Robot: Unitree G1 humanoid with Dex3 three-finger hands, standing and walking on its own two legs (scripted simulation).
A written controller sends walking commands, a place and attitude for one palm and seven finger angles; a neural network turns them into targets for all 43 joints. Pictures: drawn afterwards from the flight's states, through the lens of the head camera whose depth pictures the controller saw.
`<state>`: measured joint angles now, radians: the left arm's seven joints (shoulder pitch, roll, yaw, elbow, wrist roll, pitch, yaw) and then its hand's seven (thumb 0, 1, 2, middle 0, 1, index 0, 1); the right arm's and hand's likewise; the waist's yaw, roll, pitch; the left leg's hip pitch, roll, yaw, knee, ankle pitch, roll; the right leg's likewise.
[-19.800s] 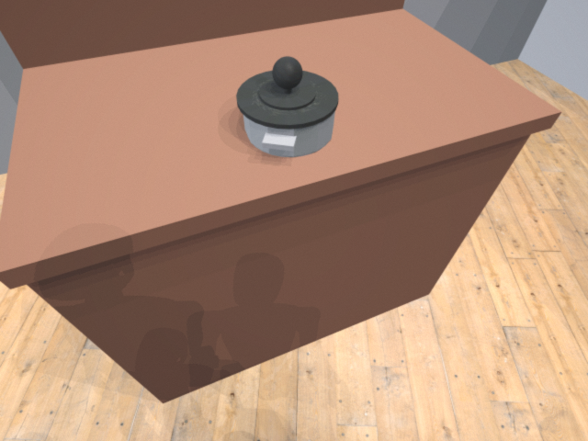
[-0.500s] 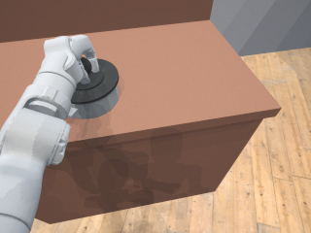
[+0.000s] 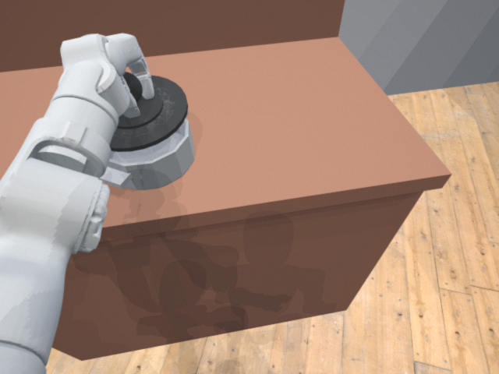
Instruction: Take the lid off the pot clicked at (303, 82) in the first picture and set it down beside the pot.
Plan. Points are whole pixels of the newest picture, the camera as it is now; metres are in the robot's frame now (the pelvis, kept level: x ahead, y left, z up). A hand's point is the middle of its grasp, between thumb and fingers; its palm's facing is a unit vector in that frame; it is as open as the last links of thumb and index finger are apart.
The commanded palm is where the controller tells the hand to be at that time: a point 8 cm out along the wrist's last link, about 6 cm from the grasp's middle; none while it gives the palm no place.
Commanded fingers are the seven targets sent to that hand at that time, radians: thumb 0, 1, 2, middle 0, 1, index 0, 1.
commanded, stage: lift the lid straight up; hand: left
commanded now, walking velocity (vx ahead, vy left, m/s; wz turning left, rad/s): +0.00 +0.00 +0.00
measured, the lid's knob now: (125, 88) +0.50 +0.17 +0.22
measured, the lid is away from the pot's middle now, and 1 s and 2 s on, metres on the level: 0.00 0.03 0.06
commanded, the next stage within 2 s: move the lid sideways beside the pot in 1.52 s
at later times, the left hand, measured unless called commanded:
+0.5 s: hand (109, 68) +0.50 +0.18 +0.26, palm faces -0.27 -0.17 -0.95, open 6.6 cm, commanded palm +0.49 +0.18 +0.33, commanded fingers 0.00 0.86 0.66 -0.97 -1.09 -0.94 -1.10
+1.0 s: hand (93, 38) +0.49 +0.19 +0.30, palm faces -0.19 -0.20 -0.96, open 6.5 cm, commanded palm +0.48 +0.19 +0.37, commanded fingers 0.00 0.86 0.66 -0.97 -1.09 -0.94 -1.10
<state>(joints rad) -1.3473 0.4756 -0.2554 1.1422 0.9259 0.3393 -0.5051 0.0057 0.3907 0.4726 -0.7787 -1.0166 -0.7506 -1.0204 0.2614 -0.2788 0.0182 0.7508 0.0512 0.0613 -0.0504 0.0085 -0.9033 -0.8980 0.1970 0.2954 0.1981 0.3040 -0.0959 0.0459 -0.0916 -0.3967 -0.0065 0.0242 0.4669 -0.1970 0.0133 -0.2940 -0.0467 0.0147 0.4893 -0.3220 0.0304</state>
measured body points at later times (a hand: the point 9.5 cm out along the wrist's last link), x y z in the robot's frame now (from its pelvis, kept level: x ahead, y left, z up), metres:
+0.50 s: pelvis +0.00 +0.00 +0.00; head +0.04 -0.01 +0.45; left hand +0.51 +0.19 +0.31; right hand +0.04 -0.27 -0.13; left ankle +0.02 +0.12 -0.74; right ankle -0.05 -0.14 -0.74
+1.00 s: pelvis +0.01 +0.00 +0.00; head +0.04 -0.02 +0.45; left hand +0.50 +0.19 +0.35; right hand +0.08 -0.27 -0.13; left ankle +0.02 +0.12 -0.74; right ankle -0.05 -0.14 -0.74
